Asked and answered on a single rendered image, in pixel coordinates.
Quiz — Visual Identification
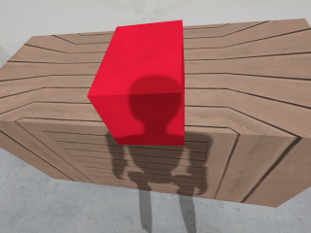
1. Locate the pedestal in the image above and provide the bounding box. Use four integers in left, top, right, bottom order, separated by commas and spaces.
0, 18, 311, 208

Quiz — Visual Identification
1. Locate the carton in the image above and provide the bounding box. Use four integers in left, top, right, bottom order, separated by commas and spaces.
87, 19, 185, 146

